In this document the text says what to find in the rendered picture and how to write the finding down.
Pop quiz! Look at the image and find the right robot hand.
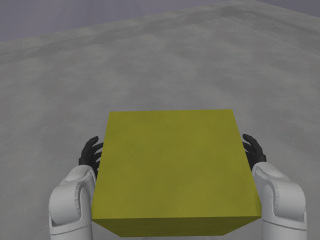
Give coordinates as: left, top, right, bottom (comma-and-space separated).
242, 134, 267, 171

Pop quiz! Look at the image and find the robot left forearm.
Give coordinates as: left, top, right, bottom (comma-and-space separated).
48, 165, 97, 240

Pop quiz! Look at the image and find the left robot hand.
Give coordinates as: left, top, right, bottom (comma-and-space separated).
78, 136, 104, 179

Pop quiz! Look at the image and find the robot right forearm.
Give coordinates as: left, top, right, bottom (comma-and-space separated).
251, 162, 307, 240

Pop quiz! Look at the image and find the carton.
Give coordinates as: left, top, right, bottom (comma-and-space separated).
91, 109, 262, 238

